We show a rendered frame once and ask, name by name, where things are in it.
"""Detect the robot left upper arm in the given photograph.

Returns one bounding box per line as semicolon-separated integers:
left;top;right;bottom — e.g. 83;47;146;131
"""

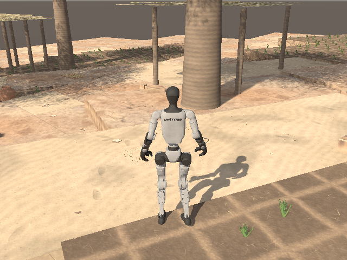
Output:
147;110;162;140

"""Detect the robot right foot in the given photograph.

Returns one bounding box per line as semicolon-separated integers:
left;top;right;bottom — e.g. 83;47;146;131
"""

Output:
181;213;191;225

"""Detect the robot left forearm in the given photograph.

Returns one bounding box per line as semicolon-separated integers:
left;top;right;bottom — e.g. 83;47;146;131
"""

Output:
142;132;152;152

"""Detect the robot right forearm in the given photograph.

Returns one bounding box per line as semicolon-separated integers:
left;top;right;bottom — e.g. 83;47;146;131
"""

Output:
195;131;206;149

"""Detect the robot right upper arm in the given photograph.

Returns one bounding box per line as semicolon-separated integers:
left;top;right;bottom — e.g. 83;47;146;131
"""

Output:
184;109;200;139

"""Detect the left robot shin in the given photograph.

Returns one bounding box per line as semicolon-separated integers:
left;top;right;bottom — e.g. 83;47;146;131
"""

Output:
157;180;165;217

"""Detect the robot left hand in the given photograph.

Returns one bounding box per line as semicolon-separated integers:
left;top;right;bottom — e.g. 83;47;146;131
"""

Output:
140;149;153;161

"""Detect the robot right hand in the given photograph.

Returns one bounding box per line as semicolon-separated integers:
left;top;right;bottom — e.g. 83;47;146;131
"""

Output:
195;147;207;156

